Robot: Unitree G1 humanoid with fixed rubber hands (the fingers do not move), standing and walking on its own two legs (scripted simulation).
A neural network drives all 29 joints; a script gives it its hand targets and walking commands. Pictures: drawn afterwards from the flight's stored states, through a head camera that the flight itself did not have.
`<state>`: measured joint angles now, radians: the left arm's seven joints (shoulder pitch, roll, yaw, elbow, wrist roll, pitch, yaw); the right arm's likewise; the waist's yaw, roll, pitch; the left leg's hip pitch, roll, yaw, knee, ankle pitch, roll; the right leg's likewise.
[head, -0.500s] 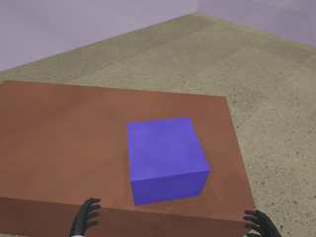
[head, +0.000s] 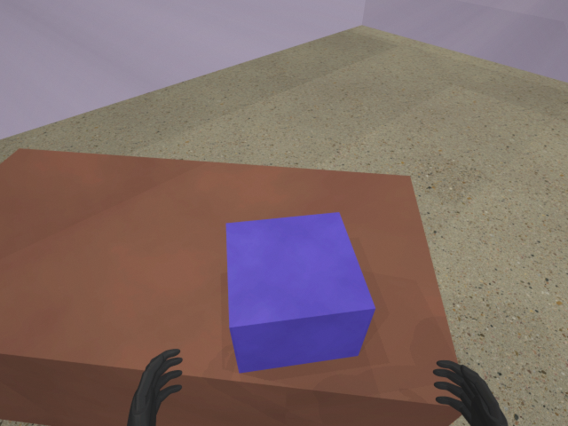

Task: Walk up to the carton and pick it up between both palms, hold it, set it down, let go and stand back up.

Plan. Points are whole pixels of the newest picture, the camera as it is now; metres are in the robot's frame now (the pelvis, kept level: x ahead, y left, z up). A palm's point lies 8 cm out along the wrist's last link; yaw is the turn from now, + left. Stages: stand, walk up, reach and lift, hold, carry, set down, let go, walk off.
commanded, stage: reach and lift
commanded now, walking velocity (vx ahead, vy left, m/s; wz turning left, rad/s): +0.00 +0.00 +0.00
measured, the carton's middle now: (291, 289) +0.42 +0.04 -0.10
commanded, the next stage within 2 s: none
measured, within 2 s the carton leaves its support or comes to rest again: neither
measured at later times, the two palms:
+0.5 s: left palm (167, 363) +0.22 +0.21 -0.02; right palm (476, 371) +0.25 -0.23 -0.02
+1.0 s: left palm (162, 318) +0.27 +0.23 +0.01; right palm (458, 303) +0.33 -0.21 +0.02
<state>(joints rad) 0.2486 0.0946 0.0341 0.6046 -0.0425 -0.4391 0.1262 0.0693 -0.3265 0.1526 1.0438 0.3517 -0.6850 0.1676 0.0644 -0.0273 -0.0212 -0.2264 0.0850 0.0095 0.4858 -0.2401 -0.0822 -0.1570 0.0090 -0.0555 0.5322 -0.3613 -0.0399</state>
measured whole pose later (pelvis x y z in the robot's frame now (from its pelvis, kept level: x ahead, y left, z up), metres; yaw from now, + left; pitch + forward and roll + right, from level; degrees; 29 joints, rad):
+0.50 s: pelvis -0.01 +0.00 +0.00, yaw -1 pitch +3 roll +1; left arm -0.03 0.09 0.03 0.69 -0.07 -0.38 0.15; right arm -0.21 -0.34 0.21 1.15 0.40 -0.62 0.18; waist 0.07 -0.05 -0.07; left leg -0.35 0.09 0.02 0.53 -0.23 -0.08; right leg -0.30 0.01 -0.04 0.61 -0.36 -0.04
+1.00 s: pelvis -0.02 +0.01 +0.00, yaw -2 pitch +8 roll +0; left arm -0.22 0.09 0.09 0.64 -0.08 -0.20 0.14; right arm -0.49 -0.40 0.22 1.15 0.42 -0.46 0.16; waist 0.11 -0.02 -0.08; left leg -0.42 0.10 0.03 0.48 -0.19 -0.07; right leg -0.36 0.03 -0.03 0.52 -0.29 -0.04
